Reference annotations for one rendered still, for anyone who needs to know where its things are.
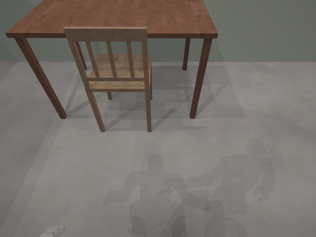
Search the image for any chair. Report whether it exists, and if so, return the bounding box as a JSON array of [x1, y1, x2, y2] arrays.
[[63, 27, 153, 132]]

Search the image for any table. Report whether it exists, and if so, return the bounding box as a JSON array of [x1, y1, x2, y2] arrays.
[[5, 0, 218, 119]]

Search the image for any left robot hand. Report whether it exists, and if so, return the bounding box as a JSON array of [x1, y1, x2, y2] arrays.
[[40, 226, 66, 237]]

